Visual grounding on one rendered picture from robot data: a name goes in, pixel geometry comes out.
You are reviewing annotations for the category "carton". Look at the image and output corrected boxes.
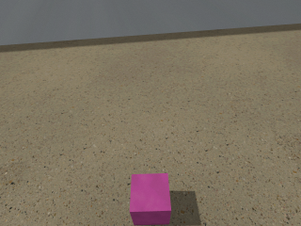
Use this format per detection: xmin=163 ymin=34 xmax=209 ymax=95
xmin=129 ymin=173 xmax=171 ymax=226

